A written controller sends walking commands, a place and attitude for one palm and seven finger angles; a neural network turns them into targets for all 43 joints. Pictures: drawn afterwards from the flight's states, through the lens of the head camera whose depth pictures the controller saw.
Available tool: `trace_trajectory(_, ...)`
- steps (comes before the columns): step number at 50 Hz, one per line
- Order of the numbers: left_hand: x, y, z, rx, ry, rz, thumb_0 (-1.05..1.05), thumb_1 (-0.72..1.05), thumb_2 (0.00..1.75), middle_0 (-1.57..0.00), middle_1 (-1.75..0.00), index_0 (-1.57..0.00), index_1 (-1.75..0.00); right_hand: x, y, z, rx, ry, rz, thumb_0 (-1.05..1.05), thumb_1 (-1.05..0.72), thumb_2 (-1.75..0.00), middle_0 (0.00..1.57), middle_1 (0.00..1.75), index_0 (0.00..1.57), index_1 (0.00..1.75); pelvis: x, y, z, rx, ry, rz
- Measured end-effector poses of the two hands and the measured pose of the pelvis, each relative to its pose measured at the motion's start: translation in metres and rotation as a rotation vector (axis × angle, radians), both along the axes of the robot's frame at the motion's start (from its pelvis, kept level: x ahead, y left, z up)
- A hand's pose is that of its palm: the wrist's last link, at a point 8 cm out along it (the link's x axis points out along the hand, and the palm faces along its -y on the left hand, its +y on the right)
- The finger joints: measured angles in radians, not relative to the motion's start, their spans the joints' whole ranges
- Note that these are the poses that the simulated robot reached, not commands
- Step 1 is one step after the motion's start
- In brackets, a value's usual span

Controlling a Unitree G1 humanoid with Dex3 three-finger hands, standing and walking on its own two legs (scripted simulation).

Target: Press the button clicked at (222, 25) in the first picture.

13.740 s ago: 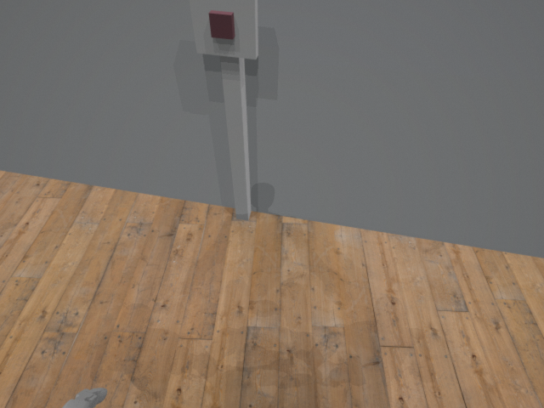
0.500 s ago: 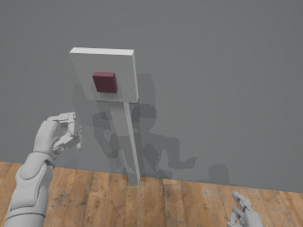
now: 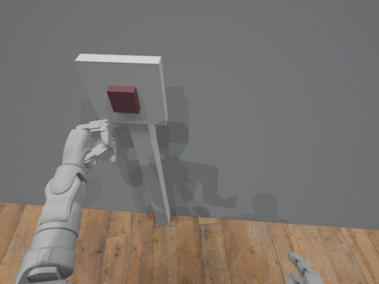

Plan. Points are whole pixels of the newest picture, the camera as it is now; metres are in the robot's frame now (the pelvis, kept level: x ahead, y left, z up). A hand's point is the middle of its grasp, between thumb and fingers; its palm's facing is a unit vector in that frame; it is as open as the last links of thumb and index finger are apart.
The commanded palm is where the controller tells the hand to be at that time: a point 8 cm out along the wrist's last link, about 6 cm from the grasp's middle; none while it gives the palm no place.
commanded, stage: aim a knuckle at the button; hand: left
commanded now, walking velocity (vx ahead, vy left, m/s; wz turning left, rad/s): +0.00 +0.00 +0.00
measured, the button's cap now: (124, 98) +0.49 +0.18 +0.14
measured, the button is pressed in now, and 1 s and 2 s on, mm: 0 0 14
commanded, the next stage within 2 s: press the button with the knuckle in 0.90 s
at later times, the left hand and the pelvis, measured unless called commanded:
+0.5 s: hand (120, 138) +0.40 +0.17 +0.10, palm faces -0.01 -1.00 -0.02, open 3.1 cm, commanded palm +0.36 +0.22 +0.11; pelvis +0.00 +0.00 +0.00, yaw -2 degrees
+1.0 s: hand (120, 138) +0.39 +0.17 +0.10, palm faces -0.02 -1.00 -0.01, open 3.1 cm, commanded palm +0.36 +0.22 +0.11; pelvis -0.01 +0.00 +0.00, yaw +0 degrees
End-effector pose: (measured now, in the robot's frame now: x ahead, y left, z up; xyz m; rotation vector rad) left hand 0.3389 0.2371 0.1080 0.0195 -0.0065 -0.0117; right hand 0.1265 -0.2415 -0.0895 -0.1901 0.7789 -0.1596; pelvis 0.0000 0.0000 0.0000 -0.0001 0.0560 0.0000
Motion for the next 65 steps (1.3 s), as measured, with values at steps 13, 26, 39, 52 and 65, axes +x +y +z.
trace_trajectory(13, 0.04, -0.012, -0.005, -0.004, 0.008, -0.013, 0.02, 0.9, 0.9, -1.3, -1.5, -1.3, -1.5, -0.033, -0.009, -0.013, -0.01, 0.129, -0.048, 0.01, -0.9, -0.9, 0.2, 0.3, 0.21, 0.3, -0.002, 0.002, -0.003, -0.002, 0.037, -0.005)
trace_trajectory(26, 0.034, -0.008, -0.008, 0.001, -0.014, 0.003, 0.02, 0.9, 0.9, -1.3, -1.5, -1.29, -1.5, -0.051, -0.01, -0.015, 0.008, 0.174, -0.092, 0.01, -0.9, -0.9, 0.2, 0.3, 0.21, 0.3, 0.001, 0.002, -0.003, -0.001, 0.04, -0.026)
trace_trajectory(39, 0.025, -0.009, -0.007, -0.011, -0.008, 0.001, 0.02, 0.9, 0.9, -1.3, -1.5, -1.3, -1.5, -0.021, -0.004, -0.008, 0.001, 0.089, -0.038, 0.01, -0.9, -0.9, 0.2, 0.3, 0.21, 0.3, -0.004, 0.002, -0.003, -0.003, 0.029, -0.008)
trace_trajectory(52, 0.033, -0.011, -0.006, -0.014, -0.003, -0.006, 0.02, 0.9, 0.9, -1.3, -1.5, -1.3, -1.5, -0.024, -0.003, -0.01, 0.001, 0.107, -0.031, 0.01, -0.9, -0.9, 0.2, 0.3, 0.21, 0.3, -0.006, 0.003, -0.005, -0.003, 0.036, -0.006)
trace_trajectory(65, 0.051, -0.012, -0.005, -0.013, 0.006, -0.002, 0.02, 0.9, 0.9, -1.3, -1.5, -1.3, -1.5, -0.052, -0.008, -0.018, -0.009, 0.189, -0.066, 0.01, -0.9, -0.9, 0.2, 0.3, 0.21, 0.3, -0.008, 0.003, -0.006, -0.004, 0.05, -0.008)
